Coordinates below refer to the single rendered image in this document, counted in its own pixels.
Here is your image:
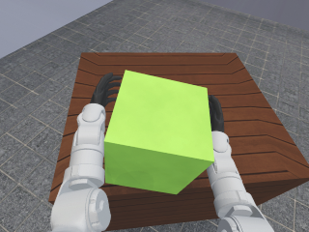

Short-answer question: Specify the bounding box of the robot right forearm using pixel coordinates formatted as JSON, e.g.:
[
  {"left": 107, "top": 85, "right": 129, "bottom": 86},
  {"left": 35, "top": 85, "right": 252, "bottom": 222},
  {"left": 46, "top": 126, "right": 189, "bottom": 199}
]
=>
[{"left": 207, "top": 130, "right": 272, "bottom": 228}]

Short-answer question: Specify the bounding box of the pedestal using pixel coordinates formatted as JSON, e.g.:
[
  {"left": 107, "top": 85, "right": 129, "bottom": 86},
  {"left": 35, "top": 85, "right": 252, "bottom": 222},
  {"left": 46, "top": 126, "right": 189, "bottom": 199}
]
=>
[{"left": 48, "top": 52, "right": 309, "bottom": 232}]

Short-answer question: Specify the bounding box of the carton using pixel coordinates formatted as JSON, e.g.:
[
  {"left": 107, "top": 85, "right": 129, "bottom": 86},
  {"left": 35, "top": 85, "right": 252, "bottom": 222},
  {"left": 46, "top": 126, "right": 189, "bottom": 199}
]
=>
[{"left": 103, "top": 70, "right": 214, "bottom": 194}]

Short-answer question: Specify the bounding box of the robot left hand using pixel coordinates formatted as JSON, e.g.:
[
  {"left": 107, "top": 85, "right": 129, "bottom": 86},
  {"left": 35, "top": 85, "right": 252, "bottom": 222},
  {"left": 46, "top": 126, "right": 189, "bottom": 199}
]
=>
[{"left": 90, "top": 72, "right": 122, "bottom": 108}]

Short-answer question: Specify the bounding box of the robot right hand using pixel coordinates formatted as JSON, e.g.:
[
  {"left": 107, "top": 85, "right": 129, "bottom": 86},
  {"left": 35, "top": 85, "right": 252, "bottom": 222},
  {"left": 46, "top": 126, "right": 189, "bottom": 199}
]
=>
[{"left": 208, "top": 95, "right": 225, "bottom": 132}]

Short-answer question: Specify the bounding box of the robot left forearm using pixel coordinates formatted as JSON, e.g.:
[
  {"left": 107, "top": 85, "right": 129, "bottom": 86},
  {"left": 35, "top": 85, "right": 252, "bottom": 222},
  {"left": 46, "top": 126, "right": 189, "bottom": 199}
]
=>
[{"left": 50, "top": 103, "right": 106, "bottom": 230}]

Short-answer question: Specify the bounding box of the robot right upper arm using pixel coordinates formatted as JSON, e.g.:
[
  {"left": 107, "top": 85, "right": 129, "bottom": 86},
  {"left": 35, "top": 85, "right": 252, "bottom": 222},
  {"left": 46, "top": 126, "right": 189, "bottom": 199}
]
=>
[{"left": 217, "top": 215, "right": 274, "bottom": 232}]

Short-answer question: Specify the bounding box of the robot left upper arm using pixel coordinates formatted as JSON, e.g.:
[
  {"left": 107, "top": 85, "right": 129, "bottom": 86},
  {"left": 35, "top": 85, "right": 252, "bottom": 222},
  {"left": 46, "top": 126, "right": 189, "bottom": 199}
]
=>
[{"left": 48, "top": 187, "right": 111, "bottom": 232}]

